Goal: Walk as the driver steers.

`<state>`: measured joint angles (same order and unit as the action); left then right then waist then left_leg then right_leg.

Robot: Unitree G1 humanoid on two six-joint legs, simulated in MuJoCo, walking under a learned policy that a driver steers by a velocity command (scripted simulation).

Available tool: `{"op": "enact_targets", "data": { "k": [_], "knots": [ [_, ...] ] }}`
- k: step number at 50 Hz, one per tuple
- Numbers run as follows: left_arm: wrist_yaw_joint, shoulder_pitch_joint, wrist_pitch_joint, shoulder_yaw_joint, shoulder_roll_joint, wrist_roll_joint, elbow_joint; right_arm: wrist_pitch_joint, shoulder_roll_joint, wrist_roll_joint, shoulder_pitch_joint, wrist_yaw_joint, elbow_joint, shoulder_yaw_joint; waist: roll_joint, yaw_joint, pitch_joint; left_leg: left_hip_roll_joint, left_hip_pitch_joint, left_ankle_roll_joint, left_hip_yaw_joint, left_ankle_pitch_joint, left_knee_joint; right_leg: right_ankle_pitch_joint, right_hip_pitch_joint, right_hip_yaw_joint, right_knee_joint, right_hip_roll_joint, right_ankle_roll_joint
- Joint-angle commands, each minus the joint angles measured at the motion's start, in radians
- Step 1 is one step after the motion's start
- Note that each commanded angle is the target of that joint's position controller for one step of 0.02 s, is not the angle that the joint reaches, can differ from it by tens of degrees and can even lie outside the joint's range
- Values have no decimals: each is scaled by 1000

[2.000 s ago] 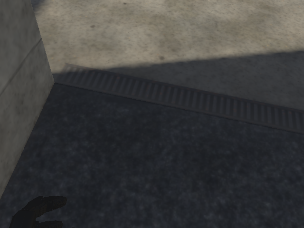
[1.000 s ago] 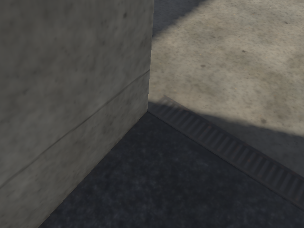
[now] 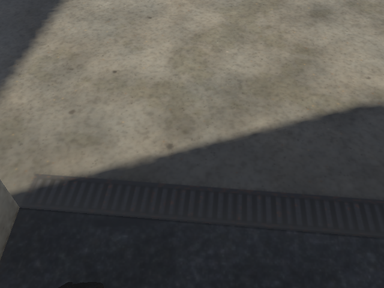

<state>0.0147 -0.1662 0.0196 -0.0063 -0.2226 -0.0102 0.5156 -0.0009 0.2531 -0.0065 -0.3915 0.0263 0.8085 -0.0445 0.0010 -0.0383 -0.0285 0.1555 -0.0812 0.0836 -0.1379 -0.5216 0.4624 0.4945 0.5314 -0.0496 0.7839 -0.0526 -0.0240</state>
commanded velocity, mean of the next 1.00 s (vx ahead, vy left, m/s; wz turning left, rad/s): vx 0.04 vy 0.00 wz -0.05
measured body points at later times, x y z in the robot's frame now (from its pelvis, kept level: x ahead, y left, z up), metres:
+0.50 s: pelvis +0.09 -0.05 +0.04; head +0.10 -0.04 +0.49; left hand +0.20 +0.18 -0.09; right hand +0.22 -0.29 -0.08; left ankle +0.12 +0.10 -0.69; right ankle +0.07 -0.12 -0.70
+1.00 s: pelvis +0.11 -0.05 +0.04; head +0.12 -0.05 +0.49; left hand +0.20 +0.19 -0.09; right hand +0.22 -0.29 -0.09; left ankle +0.12 +0.10 -0.69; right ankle +0.07 -0.12 -0.69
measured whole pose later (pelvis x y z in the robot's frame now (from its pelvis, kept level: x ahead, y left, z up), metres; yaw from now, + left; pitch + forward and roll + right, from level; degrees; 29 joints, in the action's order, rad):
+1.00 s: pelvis +0.11 -0.05 +0.04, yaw -1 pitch -1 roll +1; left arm -0.04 -0.20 0.03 -0.01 -0.19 0.01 0.90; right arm -0.04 0.19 0.01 -0.10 0.06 0.97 -0.02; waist 0.01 0.00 0.04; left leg 0.03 -0.19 0.06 -0.01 -0.41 0.47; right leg 0.48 0.11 -0.05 0.45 0.03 -0.08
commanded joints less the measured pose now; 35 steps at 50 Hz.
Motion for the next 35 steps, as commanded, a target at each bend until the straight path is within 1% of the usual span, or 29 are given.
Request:
{"op": "enact_targets", "data": {
  "k": [1, 2, 3, 4, 5, 6, 7, 8, 9, 10, 11, 12, 14, 16, 17, 18, 19, 20, 21, 22, 23, 24, 25, 26, 27, 28, 29, 31, 35],
  "knots": [
    [-29, -306, 15, -89, -313, -13, -9, 34, -6, 69, -23, -26, -108, 28, 388, 80, -347, -139, -552, -15, 125, -201, 666, -726, -795, 584, -301, -319, -226],
    [-23, -319, 2, -91, -281, 13, -1, 36, 93, 1, 18, -32, -76, -6, 239, 148, -371, -188, -587, 18, 242, -138, 844, -503, -670, 799, -493, -392, -326],
    [-19, -229, -16, -76, -250, 14, 5, 22, 107, -26, 121, -22, -101, -9, 156, 111, -187, -118, -656, 10, 200, -102, 898, -302, -539, 651, -488, -354, -287],
    [-18, -152, -24, -53, -168, 10, 19, 2, 82, -13, 192, -3, -113, -1, 114, 87, -68, -73, -656, 0, 175, -35, 853, -234, -396, 505, -470, -292, -228],
    [-18, -82, -34, -33, -111, 10, 20, -17, 74, 5, 195, 13, -107, 0, 115, 49, -19, -51, -570, -3, 179, 48, 792, -264, -281, 367, -464, -219, -172],
    [-19, -46, -43, -28, -86, 18, 32, -27, 73, 6, 145, 18, -88, -7, 142, 12, -13, -53, -484, -4, 179, 134, 767, -332, -219, 264, -471, -163, -145],
    [-24, -41, -54, -22, -62, 29, 44, -31, 66, 7, 102, 18, -63, -11, 138, -6, -32, -66, -420, -7, 169, 210, 767, -428, -200, 199, -472, -135, -140],
    [-28, -43, -64, -17, -48, 37, 56, -31, 58, 7, 77, 18, -49, -13, 116, -19, -42, -74, -390, -9, 171, 252, 757, -526, -201, 163, -472, -133, -153],
    [-33, -50, -70, -15, -43, 41, 66, -29, 50, 8, 75, 18, -45, -13, 95, -25, -47, -80, -377, -9, 176, 269, 731, -590, -207, 142, -474, -137, -167],
    [-37, -60, -72, -13, -34, 44, 75, -28, 43, 11, 95, 19, -47, -13, 77, -22, -44, -82, -377, -9, 181, 271, 695, -634, -224, 120, -472, -133, -171],
    [-42, -52, -68, -16, -47, 45, 81, -29, 26, 15, 111, 18, -59, -7, 95, -26, -45, -78, -379, -3, 185, 272, 613, -606, -245, 120, -479, -140, -179],
    [-47, -44, -61, -19, -51, 43, 82, -29, 18, 17, 151, 18, -70, -1, 97, -11, -34, -72, -368, 3, 184, 266, 523, -557, -256, 118, -488, -133, -178],
    [-57, -48, -42, -23, -63, 42, 95, -33, 4, 14, 226, 15, -88, 9, 109, 20, -13, -75, -329, 11, 172, 224, 365, -450, -272, 133, -501, -132, -177],
    [-57, -79, -26, -31, -83, 38, 121, -33, 15, 13, 253, 13, -92, 9, 118, 48, 10, -84, -294, 12, 155, 164, 258, -360, -286, 170, -494, -148, -195],
    [-54, -85, -23, -32, -81, 34, 133, -29, 21, 13, 254, 12, -88, 9, 111, 53, 19, -88, -275, 6, 148, 158, 200, -311, -291, 189, -486, -151, -199],
    [-52, -74, -20, -28, -71, 25, 142, -23, 18, 16, 244, 11, -80, 10, 92, 39, 27, -92, -228, -6, 140, 218, 100, -259, -283, 196, -472, -142, -188],
    [-49, -96, -22, -23, -57, 19, 163, -19, 26, 27, 232, 10, -70, 10, 55, 28, 29, -90, -158, -20, 150, 345, 1, -222, -264, 192, -462, -120, -156],
    [-45, -138, -28, -20, -48, 25, 176, -16, 73, 33, 235, 14, -66, -1, -18, 49, 12, -72, -84, -31, 181, 456, 7, -192, -252, 171, -444, -72, -114],
    [-40, -157, -34, -22, -57, 28, 184, -17, 94, 22, 250, 18, -68, -6, -71, 65, -20, -66, -13, -48, 180, 476, 25, -187, -235, 146, -429, -35, -85],
    [-38, -132, -36, -23, -62, 26, 187, -23, 77, 12, 251, 23, -68, -3, -69, 55, -43, -67, 13, -58, 179, 433, 35, -178, -233, 125, -417, -10, -70],
    [-45, -98, -29, -24, -55, 14, 180, -28, 60, 8, 247, 20, -44, -4, -86, 50, -39, -93, -50, -74, 171, 307, 43, -169, -262, 89, -425, 15, -54],
    [-51, -43, -19, -19, -47, 20, 176, -29, 18, 9, 252, 20, -40, 5, -53, 29, -13, -98, -100, -74, 173, 292, 13, -154, -293, 84, -410, 14, -47],
    [-55, -40, -7, -15, -32, 22, 167, -24, 9, 17, 275, 19, -28, 10, -79, 45, -10, -96, -129, -81, 183, 306, 15, -250, -333, 62, -392, 25, -35],
    [-55, -50, 0, -17, -45, 29, 182, -21, -9, 20, 269, 20, -33, 15, -27, 33, -15, -102, -119, -69, 172, 334, -6, -238, -331, 78, -383, 10, -43],
    [-55, -57, 3, -19, -41, 25, 185, -18, 14, 21, 279, 24, -20, 11, -35, 47, -10, -102, -101, -60, 169, 341, 3, -253, -325, 79, -389, 16, -47],
    [-54, -64, 2, -17, -34, 25, 197, -16, 27, 18, 287, 25, -16, 7, -32, 48, -10, -102, -101, -58, 171, 368, 8, -302, -340, 81, -387, 12, -48],
    [-54, -61, 1, -18, -39, 25, 202, -16, 26, 15, 285, 27, -8, 8, -20, 44, -20, -100, -95, -58, 169, 380, 9, -344, -359, 74, -379, 16, -47],
    [-53, -58, 1, -21, -44, 19, 214, -18, 29, 15, 281, 31, 6, 8, -9, 43, -31, -103, -91, -58, 166, 393, 9, -396, -387, 73, -373, 12, -48],
    [-54, -53, 7, -22, -43, 18, 242, -24, 28, 14, 293, 35, 32, 8, 13, 44, -14, -109, -90, -59, 158, 374, 2, -408, -398, 73, -376, 10, -46]
  ]
}}
Velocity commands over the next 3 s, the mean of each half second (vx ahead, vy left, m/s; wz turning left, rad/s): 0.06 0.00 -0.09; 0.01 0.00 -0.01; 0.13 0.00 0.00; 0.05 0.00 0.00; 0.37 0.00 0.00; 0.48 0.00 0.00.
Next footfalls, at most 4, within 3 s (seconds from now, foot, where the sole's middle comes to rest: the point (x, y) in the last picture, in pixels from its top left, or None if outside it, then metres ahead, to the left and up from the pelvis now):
0.38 left None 0.16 0.10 -0.72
1.32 left None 0.28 0.11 -0.70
1.62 right None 0.30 -0.13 -0.69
2.24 right None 0.46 -0.16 -0.67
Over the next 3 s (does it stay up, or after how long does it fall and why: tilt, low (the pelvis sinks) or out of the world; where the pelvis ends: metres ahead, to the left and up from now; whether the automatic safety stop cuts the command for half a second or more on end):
stays up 0.80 -0.02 0.15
